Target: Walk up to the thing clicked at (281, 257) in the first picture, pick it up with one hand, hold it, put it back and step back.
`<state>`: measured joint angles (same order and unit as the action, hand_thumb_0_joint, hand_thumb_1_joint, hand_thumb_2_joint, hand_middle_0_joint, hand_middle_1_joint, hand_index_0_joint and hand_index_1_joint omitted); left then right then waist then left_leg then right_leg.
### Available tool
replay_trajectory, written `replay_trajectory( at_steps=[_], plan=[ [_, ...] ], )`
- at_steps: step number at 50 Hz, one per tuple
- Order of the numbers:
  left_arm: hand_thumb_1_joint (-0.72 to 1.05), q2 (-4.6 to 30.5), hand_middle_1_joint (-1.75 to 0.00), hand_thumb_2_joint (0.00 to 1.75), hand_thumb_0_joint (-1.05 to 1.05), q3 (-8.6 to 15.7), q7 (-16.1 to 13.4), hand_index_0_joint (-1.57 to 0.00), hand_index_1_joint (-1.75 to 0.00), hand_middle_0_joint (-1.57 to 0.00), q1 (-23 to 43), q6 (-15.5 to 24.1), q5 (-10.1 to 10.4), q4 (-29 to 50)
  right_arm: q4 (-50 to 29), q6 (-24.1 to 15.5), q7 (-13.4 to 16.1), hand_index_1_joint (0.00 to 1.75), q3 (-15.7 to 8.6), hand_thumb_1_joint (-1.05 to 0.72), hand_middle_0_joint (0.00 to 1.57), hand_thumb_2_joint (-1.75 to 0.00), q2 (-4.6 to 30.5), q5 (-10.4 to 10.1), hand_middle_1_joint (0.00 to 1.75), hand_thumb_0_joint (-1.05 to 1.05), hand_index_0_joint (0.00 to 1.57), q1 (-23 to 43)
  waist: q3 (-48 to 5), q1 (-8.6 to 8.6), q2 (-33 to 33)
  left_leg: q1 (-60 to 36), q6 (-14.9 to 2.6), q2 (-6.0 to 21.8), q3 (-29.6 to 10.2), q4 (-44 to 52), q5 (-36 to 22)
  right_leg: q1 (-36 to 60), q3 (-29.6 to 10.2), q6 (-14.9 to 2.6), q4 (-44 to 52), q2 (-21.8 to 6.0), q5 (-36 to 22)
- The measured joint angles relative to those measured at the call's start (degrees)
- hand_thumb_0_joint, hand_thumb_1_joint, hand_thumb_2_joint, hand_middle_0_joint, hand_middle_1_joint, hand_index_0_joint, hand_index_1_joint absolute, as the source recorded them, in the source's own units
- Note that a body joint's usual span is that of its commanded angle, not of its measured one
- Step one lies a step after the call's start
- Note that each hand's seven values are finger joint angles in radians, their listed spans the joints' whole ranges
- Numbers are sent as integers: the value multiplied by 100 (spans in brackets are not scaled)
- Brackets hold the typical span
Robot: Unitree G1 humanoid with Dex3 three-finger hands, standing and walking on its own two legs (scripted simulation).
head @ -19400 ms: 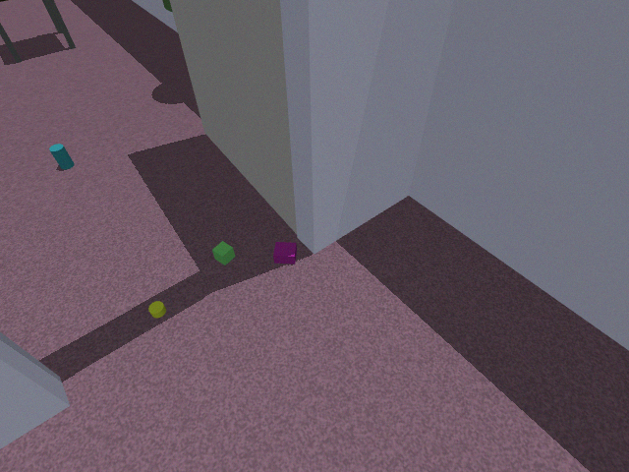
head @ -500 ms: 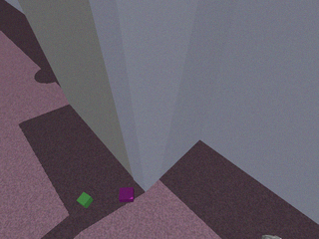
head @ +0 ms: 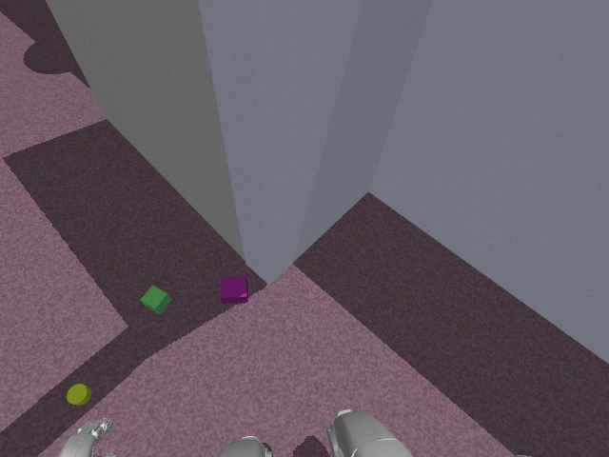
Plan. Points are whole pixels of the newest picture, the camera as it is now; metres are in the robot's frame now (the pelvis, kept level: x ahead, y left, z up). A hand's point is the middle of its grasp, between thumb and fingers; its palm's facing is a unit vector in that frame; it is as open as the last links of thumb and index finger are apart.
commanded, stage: walk up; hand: left
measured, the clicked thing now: (234, 289) +0.63 +0.19 -0.74
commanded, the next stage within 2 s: stand in 1.98 s
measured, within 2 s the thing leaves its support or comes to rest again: neither
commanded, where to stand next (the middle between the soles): +0.24 -0.05 m, yaw +0 degrees
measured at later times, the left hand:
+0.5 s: hand out of the picture -0.02 +0.26 -0.15, palm faces -0.01 -0.91 -0.41, open 7.4 cm
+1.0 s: hand out of the picture -0.22 +0.23 -0.15, palm faces +0.02 -0.93 -0.37, open 7.4 cm
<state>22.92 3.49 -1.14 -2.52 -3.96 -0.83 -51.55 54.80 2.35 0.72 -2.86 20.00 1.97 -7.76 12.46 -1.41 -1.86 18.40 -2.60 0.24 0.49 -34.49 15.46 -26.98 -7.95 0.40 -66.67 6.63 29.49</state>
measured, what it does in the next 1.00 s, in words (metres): walks backwards: right foot, then left foot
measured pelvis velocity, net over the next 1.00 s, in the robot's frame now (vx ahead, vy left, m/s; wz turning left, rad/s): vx -0.25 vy -0.04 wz -0.02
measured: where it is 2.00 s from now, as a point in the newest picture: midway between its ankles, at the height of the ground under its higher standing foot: outside the picture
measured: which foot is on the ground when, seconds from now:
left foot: down 0.00-0.20, up 0.22-0.48, down 0.50-1.00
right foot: up 0.00-0.16, down 0.18-0.52, up 0.54-0.78, down 0.80-1.00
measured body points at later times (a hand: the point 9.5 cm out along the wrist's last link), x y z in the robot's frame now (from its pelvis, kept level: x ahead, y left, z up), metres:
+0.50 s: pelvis -0.16 -0.01 -0.01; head -0.09 -0.01 +0.43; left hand -0.02 +0.30 -0.12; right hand -0.06 -0.34 -0.13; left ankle -0.18 +0.11 -0.74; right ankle -0.09 -0.14 -0.73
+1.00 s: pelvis -0.25 -0.04 +0.00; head -0.26 -0.05 +0.45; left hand -0.22 +0.27 -0.12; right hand -0.18 -0.36 -0.12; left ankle -0.21 +0.09 -0.71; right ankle -0.27 -0.17 -0.73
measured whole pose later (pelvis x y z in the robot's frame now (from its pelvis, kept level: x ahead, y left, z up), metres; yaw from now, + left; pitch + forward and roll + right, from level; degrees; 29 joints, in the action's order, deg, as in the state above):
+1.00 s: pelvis -0.25 -0.04 +0.00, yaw -1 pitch -4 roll -1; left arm 20.0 3.9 1.3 -16.1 0.6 -2.6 -55.9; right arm 54.1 1.1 -1.3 -3.9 23.6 1.6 -12.8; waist 2.6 1.7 2.4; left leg 20.0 0.1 0.7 -3.0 -42.8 23.6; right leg -9.5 -1.6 0.0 -32.3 0.1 19.6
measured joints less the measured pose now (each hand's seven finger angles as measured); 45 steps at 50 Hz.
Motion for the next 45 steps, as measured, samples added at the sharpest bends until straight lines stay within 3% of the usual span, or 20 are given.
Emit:
replay_trajectory(
  at_steps=[4,8,11,14,18,20,23,25,26,28,30,32,34,39,40,42,45],
  plan=[
    [90,-6,-30,90,1,28,20,-20,-30,-21,-163,24,-28,85,-203,-39,32,30,0,-90,20,-90,-8,-42,30,1,21,106,28,37,6,174,20,60,133,-57,-142,573,72,129,897,-254,-47],
    [90,-9,-30,90,1,58,46,-20,-30,-21,-282,93,-35,107,-346,0,1,30,17,-90,20,-90,62,-61,30,1,21,288,14,109,62,454,106,161,281,-350,-193,1241,370,64,2523,-523,-506],
    [91,-203,-30,90,1,53,69,-20,-30,-21,-331,153,-95,27,-311,84,-16,30,-8,-90,20,-90,226,-120,30,1,21,451,62,45,518,610,174,384,28,-589,-240,1463,619,-52,3027,-293,-811],
    [90,-221,-30,90,1,16,139,-20,-30,-21,-540,131,-123,118,-280,156,17,30,-20,-90,20,-90,186,-161,30,1,21,377,-166,183,334,824,209,-146,-309,-1709,1106,1234,472,-128,2881,-496,-915],
    [90,-251,-30,90,1,37,103,-20,-30,-21,-616,80,-144,232,-307,104,5,30,11,-90,20,-90,274,-214,30,1,21,171,-410,225,205,760,252,-570,-626,-2813,1317,1011,421,-108,3095,-725,-1242],
    [90,-237,-30,90,1,51,80,-20,-30,-21,-557,70,-171,359,-327,63,43,30,22,-90,20,-90,332,-217,30,1,21,88,-432,233,214,510,298,-540,-641,-2628,1342,843,468,-78,3114,-753,-1375],
    [90,-164,-30,90,1,71,52,-20,-30,-21,-386,56,-191,586,-357,-13,85,30,18,-90,20,-90,356,-166,30,1,21,-13,-342,165,218,-44,335,-286,-434,-1425,1272,582,667,-34,2988,-790,-1492],
    [90,-71,-30,90,1,73,60,-20,-30,-21,-243,35,-149,708,-320,-87,90,30,-4,-90,20,-90,313,-110,30,1,21,-64,-233,119,118,-466,306,-204,-258,-292,657,370,786,10,2672,-884,-1449],
    [90,26,-30,90,1,96,62,-20,-30,-21,-164,14,-126,720,-248,-102,94,30,-13,-90,20,-90,183,-67,30,1,21,-15,-84,189,-163,-560,255,-360,-128,-161,515,308,650,-1,2496,-1025,-1430],
    [90,66,-30,90,1,130,43,-20,-30,-21,-181,-44,-92,654,-217,-96,33,30,40,-90,20,-90,23,17,30,1,21,-35,-38,279,-367,-539,197,-386,-16,-168,426,138,354,-79,1967,-846,-675],
    [90,0,-30,90,1,99,56,-20,-30,-21,-253,-118,-92,503,-230,-117,-4,30,75,-90,20,-90,-12,38,30,1,21,-131,-140,145,-179,-422,169,-182,-223,-171,318,26,309,-87,1139,-469,-104],
    [90,-18,-30,90,1,94,117,-20,-30,-21,-376,-120,-49,406,-219,-132,9,30,101,-90,20,-90,-38,64,30,1,21,-178,-260,153,-99,-378,191,-20,-285,16,123,8,157,-113,493,-239,-106],
    [90,-8,-30,90,1,111,180,-20,-30,-21,-565,-71,-29,346,-237,-158,13,30,98,-90,20,-90,-38,60,30,1,21,-170,-384,224,-85,-312,232,99,-234,156,-29,156,62,-118,352,-205,-252],
    [90,62,-30,90,1,106,290,-20,-30,-21,-1000,82,-58,12,-398,-200,-78,30,29,-89,21,-90,51,90,30,1,21,-52,-612,272,-114,-34,237,223,-51,10,-88,1285,302,-42,2424,-624,-116],
    [90,51,-30,90,1,109,279,-20,-30,-21,-1072,150,-68,-79,-435,-179,-99,30,18,-89,21,-90,97,91,30,1,21,-18,-643,296,-75,55,249,277,-7,-148,-32,1558,380,-61,3058,-652,-345],
    [90,-135,-30,90,1,112,233,-20,-30,-21,-1112,279,-133,-302,-431,-121,-93,30,-43,-90,20,-90,249,57,30,1,21,29,-560,227,343,171,177,479,-273,-569,291,1777,564,-24,3392,-393,-931],
    [90,-240,-30,90,1,64,239,-20,-30,-21,-1320,348,-202,-388,-311,-74,-89,30,-69,-90,20,-90,277,6,30,1,21,-205,-816,344,369,338,225,145,-457,-1099,1054,1709,527,-113,3306,-467,-918]
  ],
)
